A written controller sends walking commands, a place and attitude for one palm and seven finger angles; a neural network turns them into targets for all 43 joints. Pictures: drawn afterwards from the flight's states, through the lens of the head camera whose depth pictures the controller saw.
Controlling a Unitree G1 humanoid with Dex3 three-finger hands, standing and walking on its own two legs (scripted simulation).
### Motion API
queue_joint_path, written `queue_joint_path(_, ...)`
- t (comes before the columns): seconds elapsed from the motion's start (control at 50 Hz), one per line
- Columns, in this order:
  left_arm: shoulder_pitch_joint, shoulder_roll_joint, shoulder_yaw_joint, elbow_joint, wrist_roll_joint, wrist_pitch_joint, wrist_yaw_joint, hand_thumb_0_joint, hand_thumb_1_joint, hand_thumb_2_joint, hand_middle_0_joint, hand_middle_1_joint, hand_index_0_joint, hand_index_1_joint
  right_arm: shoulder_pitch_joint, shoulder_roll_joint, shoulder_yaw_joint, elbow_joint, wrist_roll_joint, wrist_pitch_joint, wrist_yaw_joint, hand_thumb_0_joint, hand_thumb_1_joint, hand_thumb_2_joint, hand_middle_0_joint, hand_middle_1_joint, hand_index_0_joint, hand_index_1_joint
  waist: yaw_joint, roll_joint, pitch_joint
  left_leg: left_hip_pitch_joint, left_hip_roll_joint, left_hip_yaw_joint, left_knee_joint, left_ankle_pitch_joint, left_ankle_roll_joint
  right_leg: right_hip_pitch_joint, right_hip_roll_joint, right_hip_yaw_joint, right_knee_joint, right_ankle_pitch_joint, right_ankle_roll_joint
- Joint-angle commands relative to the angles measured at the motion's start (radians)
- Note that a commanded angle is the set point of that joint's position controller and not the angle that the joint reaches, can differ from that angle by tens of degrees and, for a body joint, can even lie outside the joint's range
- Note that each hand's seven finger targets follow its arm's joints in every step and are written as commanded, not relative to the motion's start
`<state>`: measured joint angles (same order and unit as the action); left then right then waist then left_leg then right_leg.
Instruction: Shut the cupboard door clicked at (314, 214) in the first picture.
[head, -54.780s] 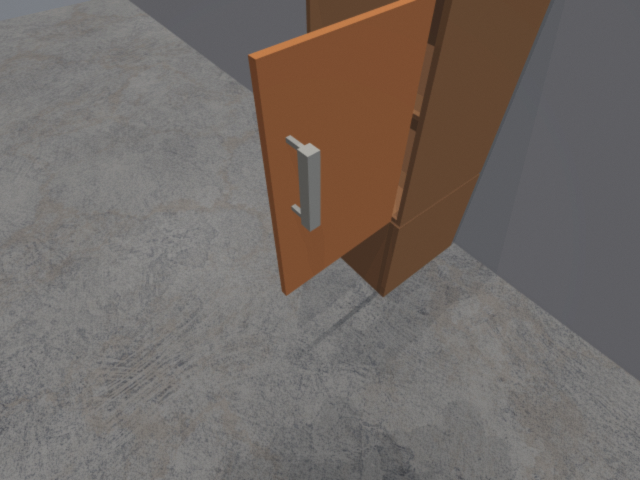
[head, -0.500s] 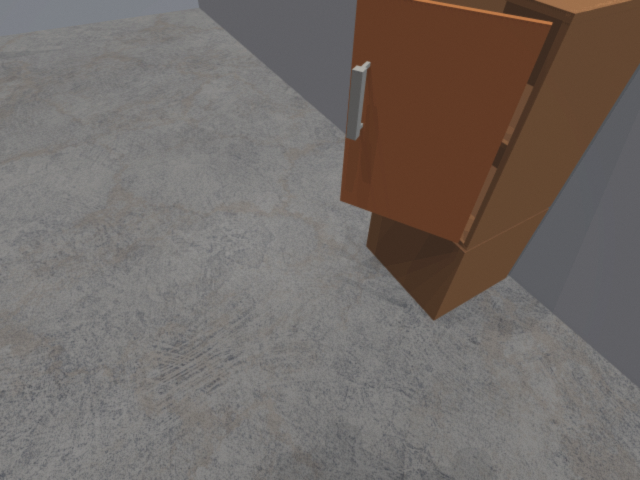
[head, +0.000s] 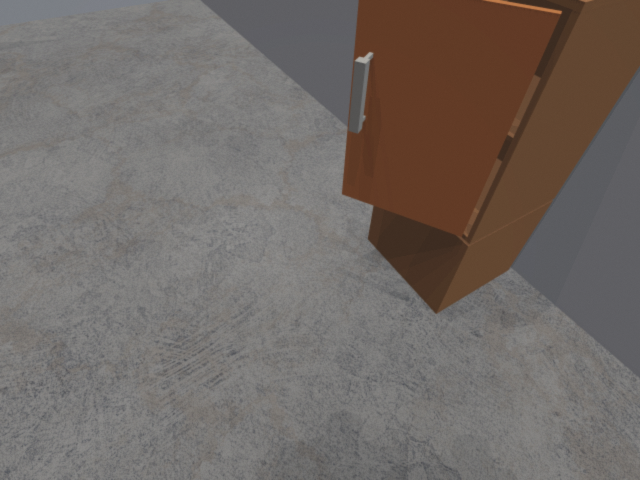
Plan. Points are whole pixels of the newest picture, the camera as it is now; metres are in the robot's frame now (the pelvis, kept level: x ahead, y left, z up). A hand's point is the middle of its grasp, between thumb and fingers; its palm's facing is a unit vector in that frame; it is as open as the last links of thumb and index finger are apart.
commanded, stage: look to check the result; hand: left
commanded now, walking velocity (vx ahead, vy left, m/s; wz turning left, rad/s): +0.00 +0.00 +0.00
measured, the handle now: (362, 93) +0.94 -0.05 +0.01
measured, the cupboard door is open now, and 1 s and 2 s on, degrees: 31 31 31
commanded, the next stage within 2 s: walk to a spot facing it in 0.04 s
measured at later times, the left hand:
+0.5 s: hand out of the picture +0.00 +0.19 -0.19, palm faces +0.20 -0.96 -0.22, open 7.4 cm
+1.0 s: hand (150, 463) +0.17 +0.25 -0.16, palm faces +0.39 -0.87 -0.29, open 7.4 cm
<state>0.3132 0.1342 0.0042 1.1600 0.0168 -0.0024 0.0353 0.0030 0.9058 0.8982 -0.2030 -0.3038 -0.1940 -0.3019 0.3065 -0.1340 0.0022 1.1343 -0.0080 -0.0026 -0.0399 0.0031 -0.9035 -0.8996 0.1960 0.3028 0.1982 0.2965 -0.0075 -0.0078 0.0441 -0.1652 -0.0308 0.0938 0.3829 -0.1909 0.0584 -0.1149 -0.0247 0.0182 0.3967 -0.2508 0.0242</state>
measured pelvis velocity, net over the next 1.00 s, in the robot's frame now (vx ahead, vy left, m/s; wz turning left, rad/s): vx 0.15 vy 0.02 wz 0.43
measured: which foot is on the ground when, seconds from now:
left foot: down 0.00-0.94, up 0.96-1.00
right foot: down 0.00-0.60, up 0.62-0.92, down 0.94-1.00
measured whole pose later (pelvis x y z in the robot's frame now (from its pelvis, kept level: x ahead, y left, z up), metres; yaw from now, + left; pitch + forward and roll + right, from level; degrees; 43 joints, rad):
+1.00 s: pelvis +0.15 +0.02 -0.02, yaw +24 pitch +0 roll +1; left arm 0.15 0.20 0.05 0.89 0.03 -0.04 0.00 0.00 0.91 0.90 -0.20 -0.30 -0.19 -0.30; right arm 0.27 -0.23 -0.05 0.98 -0.02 0.02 -0.01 0.01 -0.90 -0.90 0.20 0.30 0.20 0.30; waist -0.02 0.05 0.08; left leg -0.28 -0.02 -0.04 0.80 -0.51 0.01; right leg -0.36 -0.02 -0.05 0.62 -0.26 -0.02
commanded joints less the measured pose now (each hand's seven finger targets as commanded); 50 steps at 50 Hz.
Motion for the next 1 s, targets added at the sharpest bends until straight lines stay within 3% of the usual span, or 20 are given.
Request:
queue_joint_path(0.0,0.086,0.100,0.013,-0.016,-0.003,-0.006,0.006,0.000,0.900,0.900,-0.200,-0.300,-0.200,-0.300,0.061,-0.114,-0.024,-0.020,0.004,-0.012,-0.004,0.000,-0.900,-0.900,0.200,0.300,0.200,0.300,-0.002,0.015,0.055,0.020,0.139,-0.146,-0.103,0.029,-0.008,-0.097,-0.060,0.051,-0.077,0.075,-0.043)
queue_joint_path(0.18,0.058,0.099,0.016,-0.026,-0.006,0.000,0.008,0.000,0.900,0.900,-0.200,-0.300,-0.200,-0.300,0.043,-0.105,-0.021,-0.026,0.001,-0.006,0.001,0.000,-0.900,-0.900,0.200,0.300,0.200,0.300,-0.005,0.014,0.055,0.004,0.133,-0.151,-0.074,0.087,-0.013,-0.085,-0.071,0.033,-0.050,0.089,-0.035)
queue_joint_path(0.32,0.033,0.144,0.062,-0.098,0.001,0.014,0.009,0.000,0.900,0.900,-0.200,-0.300,-0.200,-0.300,-0.006,-0.152,-0.051,-0.100,-0.006,0.018,0.008,0.000,-0.900,-0.900,0.200,0.300,0.200,0.300,0.007,0.046,0.025,-0.162,0.143,-0.271,-0.026,-0.039,0.019,-0.060,-0.085,-0.024,0.035,-0.054,-0.032)
queue_joint_path(0.36,0.037,0.167,0.075,-0.118,0.007,0.014,0.003,0.000,0.900,0.900,-0.200,-0.300,-0.200,-0.300,-0.021,-0.146,-0.057,-0.132,-0.011,0.025,0.014,0.000,-0.900,-0.900,0.200,0.300,0.200,0.300,0.014,-0.037,0.023,-0.244,0.080,-0.223,0.050,-0.201,-0.002,-0.039,-0.145,0.027,-0.029,-0.211,-0.064)
queue_joint_path(0.4,0.048,0.214,0.093,-0.140,0.013,0.012,0.002,0.000,0.900,0.900,-0.200,-0.300,-0.200,-0.300,-0.035,-0.123,-0.063,-0.169,-0.014,0.030,0.023,0.000,-0.900,-0.900,0.200,0.300,0.200,0.300,0.035,-0.220,0.015,-0.366,0.003,-0.061,0.340,-0.251,-0.038,0.026,-0.317,0.179,-0.161,-0.355,-0.163)
queue_joint_path(0.42,0.048,0.214,0.097,-0.156,0.010,0.006,0.002,0.000,0.900,0.900,-0.200,-0.300,-0.200,-0.300,-0.085,-0.128,-0.066,-0.193,-0.017,0.028,0.028,0.000,-0.900,-0.900,0.200,0.300,0.200,0.300,0.051,-0.221,0.040,-0.420,0.045,-0.051,0.490,-0.311,-0.048,0.027,-0.385,0.218,-0.186,-0.284,-0.211)
queue_joint_path(0.48,-0.018,0.235,0.110,-0.190,0.022,-0.014,0.000,0.000,0.900,0.900,-0.200,-0.300,-0.200,-0.300,-0.125,-0.119,-0.066,-0.242,-0.007,0.014,0.047,0.000,-0.900,-0.900,0.200,0.300,0.200,0.300,0.016,-0.114,0.064,-0.422,0.130,-0.079,0.506,-0.350,-0.052,0.035,-0.405,0.065,-0.093,-0.009,-0.193)
queue_joint_path(0.54,-0.053,0.266,0.116,-0.213,0.012,-0.011,-0.016,0.000,0.900,0.900,-0.200,-0.300,-0.200,-0.300,0.004,-0.138,-0.066,-0.221,-0.013,0.007,0.060,0.000,-0.900,-0.900,0.200,0.300,0.200,0.300,-0.048,-0.040,0.030,-0.070,0.064,0.048,0.204,-0.160,-0.047,-0.141,-0.311,-0.129,0.104,-0.015,-0.089)
queue_joint_path(0.56,-0.051,0.239,0.111,-0.232,0.004,-0.003,-0.027,0.000,0.900,0.900,-0.200,-0.300,-0.200,-0.300,0.118,-0.207,-0.084,-0.196,-0.019,0.003,0.057,0.000,-0.900,-0.900,0.200,0.300,0.200,0.300,-0.097,0.145,-0.005,0.085,0.113,-0.116,0.059,-0.187,0.001,-0.283,-0.208,-0.211,0.353,-0.077,-0.029)
queue_joint_path(0.58,-0.083,0.170,0.094,-0.291,-0.004,0.001,-0.041,0.000,0.900,0.900,-0.200,-0.300,-0.200,-0.300,0.223,-0.331,-0.118,-0.178,-0.035,0.000,0.047,0.000,-0.900,-0.900,0.200,0.300,0.200,0.300,-0.136,0.470,0.001,0.179,0.378,-0.607,-0.111,-0.223,0.127,-0.563,-0.044,-0.237,0.673,-0.397,0.049)
queue_joint_path(0.6,-0.209,0.197,0.082,-0.349,0.013,0.001,-0.039,0.000,0.900,0.900,-0.200,-0.300,-0.200,-0.300,0.276,-0.343,-0.118,-0.164,-0.028,0.001,0.039,0.000,-0.900,-0.900,0.200,0.300,0.200,0.300,-0.162,0.276,0.006,0.151,0.436,-0.719,-0.160,-0.303,0.195,-0.629,-0.064,-0.075,0.777,-0.386,0.021)
queue_joint_path(0.62,-0.227,0.180,0.088,-0.354,0.013,-0.007,-0.037,0.000,0.900,0.900,-0.200,-0.300,-0.200,-0.300,0.218,-0.348,-0.114,-0.187,-0.032,-0.001,0.032,0.000,-0.900,-0.900,0.200,0.300,0.200,0.300,-0.123,0.148,0.005,0.043,0.413,-0.700,-0.166,-0.410,0.183,-0.605,-0.074,-0.030,0.822,-0.325,0.009)
queue_joint_path(0.68,-0.167,0.180,0.091,-0.319,0.012,-0.012,-0.050,0.000,0.900,0.900,-0.200,-0.300,-0.200,-0.300,0.038,-0.279,-0.091,-0.242,-0.028,-0.024,0.018,0.000,-0.900,-0.900,0.200,0.300,0.200,0.300,-0.042,0.133,0.020,-0.073,0.306,-0.522,-0.154,-0.289,0.137,-0.537,-0.095,0.004,0.749,-0.150,0.022)
queue_joint_path(0.74,-0.163,0.163,0.084,-0.323,0.009,-0.009,-0.055,0.000,0.900,0.900,-0.200,-0.300,-0.200,-0.300,0.029,-0.277,-0.090,-0.235,-0.024,-0.034,0.014,0.000,-0.900,-0.900,0.200,0.300,0.200,0.300,-0.032,0.101,-0.054,0.010,0.264,-0.426,-0.103,-0.063,0.146,-0.482,-0.070,-0.014,0.571,-0.122,0.038)
queue_joint_path(0.82,-0.172,0.159,0.077,-0.346,0.009,-0.009,-0.054,0.000,0.900,0.900,-0.200,-0.300,-0.200,-0.300,-0.007,-0.285,-0.098,-0.237,-0.023,-0.021,0.021,0.000,-0.900,-0.900,0.200,0.300,0.200,0.300,-0.021,0.129,-0.048,-0.052,0.220,-0.389,-0.063,-0.028,0.126,-0.324,-0.016,-0.061,0.328,-0.076,0.043)
queue_joint_path(0.88,-0.026,0.161,0.077,-0.291,0.011,-0.016,-0.046,0.000,0.900,0.900,-0.200,-0.300,-0.200,-0.300,-0.048,-0.245,-0.086,-0.235,-0.014,-0.010,0.021,0.000,-0.900,-0.900,0.200,0.300,0.200,0.300,0.045,0.086,-0.052,-0.171,0.152,-0.262,0.072,-0.039,0.061,-0.050,0.023,-0.101,0.127,0.052,0.029)
queue_joint_path(0.9,0.053,0.205,0.083,-0.263,0.014,-0.030,-0.037,0.000,0.900,0.900,-0.200,-0.300,-0.200,-0.300,-0.033,-0.198,-0.077,-0.229,-0.006,-0.013,0.025,0.000,-0.900,-0.900,0.200,0.300,0.200,0.300,0.078,-0.043,-0.090,-0.245,0.075,-0.177,0.228,-0.115,0.014,0.095,-0.064,0.027,0.015,0.042,-0.003)
queue_joint_path(0.92,0.106,0.288,0.096,-0.245,0.022,-0.037,-0.024,0.000,0.900,0.900,-0.200,-0.300,-0.200,-0.300,0.008,-0.128,-0.066,-0.240,0.000,-0.011,0.028,0.000,-0.900,-0.900,0.200,0.300,0.200,0.300,0.078,-0.287,-0.092,-0.390,-0.037,-0.069,0.449,-0.359,-0.042,0.157,-0.309,0.374,-0.121,-0.009,-0.102)
queue_joint_path(0.94,0.089,0.291,0.084,-0.249,0.012,-0.033,-0.020,0.000,0.900,0.900,-0.200,-0.300,-0.200,-0.300,0.010,-0.159,-0.066,-0.240,-0.007,0.000,0.025,0.000,-0.900,-0.900,0.200,0.300,0.200,0.300,0.063,-0.230,-0.057,-0.363,0.007,-0.109,0.581,-0.483,-0.046,0.045,-0.396,0.502,-0.187,-0.101,-0.198)
queue_joint_path(0.98,-0.022,0.214,0.068,-0.243,0.010,-0.034,-0.011,0.000,0.900,0.900,-0.200,-0.300,-0.200,-0.300,-0.027,-0.148,-0.061,-0.210,-0.012,0.002,0.020,0.000,-0.900,-0.900,0.200,0.300,0.200,0.300,0.015,-0.222,0.027,-0.363,0.069,-0.131,0.629,-0.346,-0.056,-0.039,-0.307,0.421,-0.158,0.163,-0.217)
